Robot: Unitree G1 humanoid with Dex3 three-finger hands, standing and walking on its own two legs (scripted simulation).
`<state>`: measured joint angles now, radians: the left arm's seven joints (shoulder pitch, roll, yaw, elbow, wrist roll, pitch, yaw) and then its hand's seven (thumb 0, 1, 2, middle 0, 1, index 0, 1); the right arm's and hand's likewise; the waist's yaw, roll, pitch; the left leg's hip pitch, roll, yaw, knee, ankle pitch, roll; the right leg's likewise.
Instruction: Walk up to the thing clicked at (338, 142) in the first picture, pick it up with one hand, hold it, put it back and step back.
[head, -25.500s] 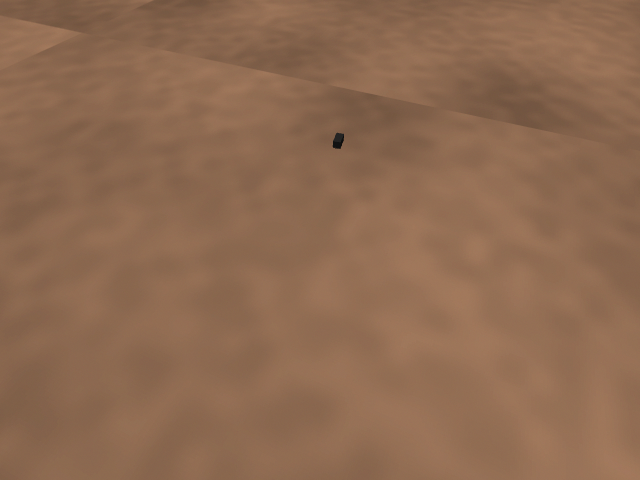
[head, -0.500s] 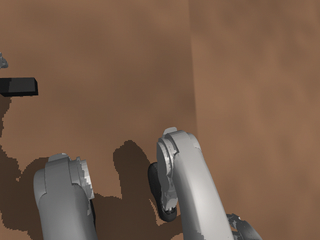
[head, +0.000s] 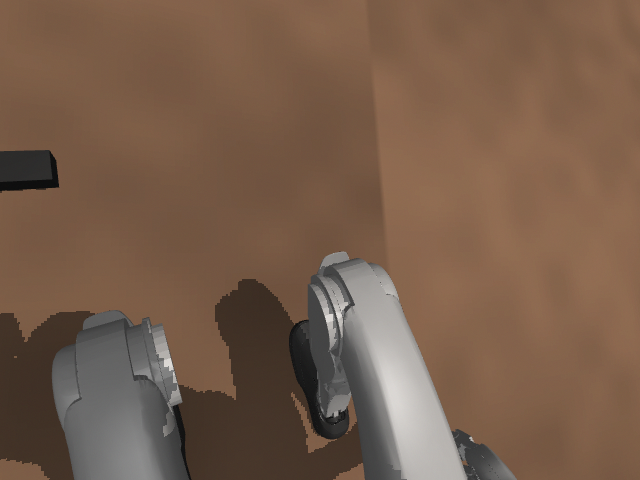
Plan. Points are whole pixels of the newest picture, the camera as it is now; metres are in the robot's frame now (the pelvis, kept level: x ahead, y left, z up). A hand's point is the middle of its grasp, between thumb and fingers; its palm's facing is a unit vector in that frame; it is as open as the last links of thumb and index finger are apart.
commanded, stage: rise first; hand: left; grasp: from above
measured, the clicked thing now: (18, 170) +0.53 +0.29 -0.30
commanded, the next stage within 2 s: none
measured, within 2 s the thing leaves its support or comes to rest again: neither
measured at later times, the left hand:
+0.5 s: hand out of the picture +0.48 +0.32 -0.18, palm faces -0.46 -0.04 -0.89, open 12.9 cm
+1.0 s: hand out of the picture +0.48 +0.32 -0.17, palm faces -0.46 -0.03 -0.89, open 12.6 cm
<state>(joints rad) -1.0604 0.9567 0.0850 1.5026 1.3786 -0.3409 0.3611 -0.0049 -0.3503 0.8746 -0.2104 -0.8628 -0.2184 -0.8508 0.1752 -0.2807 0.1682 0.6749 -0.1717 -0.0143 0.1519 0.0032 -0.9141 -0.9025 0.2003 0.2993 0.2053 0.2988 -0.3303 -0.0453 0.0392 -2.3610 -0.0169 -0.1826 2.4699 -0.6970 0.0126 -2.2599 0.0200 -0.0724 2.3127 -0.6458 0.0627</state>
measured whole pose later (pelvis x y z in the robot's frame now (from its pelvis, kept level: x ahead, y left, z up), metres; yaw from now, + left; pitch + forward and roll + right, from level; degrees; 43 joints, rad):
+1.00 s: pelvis +0.00 +0.00 +0.00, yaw +0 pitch +32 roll -13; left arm -1.07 0.94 0.06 1.46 1.37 -0.34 0.31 0.00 -0.26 0.81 -0.33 -0.72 -0.32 -0.73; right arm 0.19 -0.29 0.17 0.65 -0.15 0.00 0.14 0.00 -0.91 -0.90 0.20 0.30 0.21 0.30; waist -0.33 -0.03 0.02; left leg -2.35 -0.02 -0.18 2.45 -0.68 0.02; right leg -2.25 0.02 -0.08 2.29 -0.63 0.06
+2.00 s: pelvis +0.00 +0.00 +0.00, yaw +0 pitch +32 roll -13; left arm -1.07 0.94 0.08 1.45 1.38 -0.34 0.31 0.00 -0.20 0.77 -0.40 -0.63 -0.38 -0.64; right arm 0.19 -0.31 0.17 0.62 -0.16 -0.01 0.14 0.00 -0.91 -0.90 0.20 0.30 0.21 0.30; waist -0.33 -0.04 0.03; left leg -2.37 -0.03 -0.19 2.46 -0.67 0.01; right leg -2.26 0.01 -0.08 2.30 -0.63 0.05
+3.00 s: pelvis +0.00 +0.00 +0.01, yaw +0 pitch +35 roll -13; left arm -1.19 0.87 0.01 1.48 1.39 -0.22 0.33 0.00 -0.24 0.81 -0.40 -0.64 -0.37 -0.67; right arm 0.23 -0.30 0.18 0.61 -0.15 0.00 0.14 0.00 -0.92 -0.90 0.20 0.30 0.20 0.30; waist -0.39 0.01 0.01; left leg -2.37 -0.02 -0.17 2.43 -0.68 0.02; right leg -2.28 0.02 -0.07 2.28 -0.63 0.05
